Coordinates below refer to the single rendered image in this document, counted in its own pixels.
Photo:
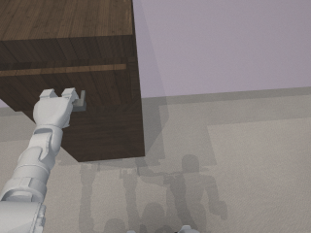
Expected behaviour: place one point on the robot left forearm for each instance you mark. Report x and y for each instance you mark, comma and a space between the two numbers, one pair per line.
28, 182

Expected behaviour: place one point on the handle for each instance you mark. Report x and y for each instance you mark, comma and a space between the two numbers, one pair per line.
79, 105

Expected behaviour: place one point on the drawer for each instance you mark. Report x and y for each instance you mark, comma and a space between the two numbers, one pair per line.
106, 81

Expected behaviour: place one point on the left robot upper arm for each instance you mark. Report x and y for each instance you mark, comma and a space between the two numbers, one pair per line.
22, 217

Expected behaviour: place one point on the robot left hand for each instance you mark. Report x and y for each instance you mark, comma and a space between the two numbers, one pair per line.
54, 110

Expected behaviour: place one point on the cabinet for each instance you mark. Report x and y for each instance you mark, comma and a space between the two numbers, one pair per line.
54, 30

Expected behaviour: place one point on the right robot shin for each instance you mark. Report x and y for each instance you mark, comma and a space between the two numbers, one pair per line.
185, 227

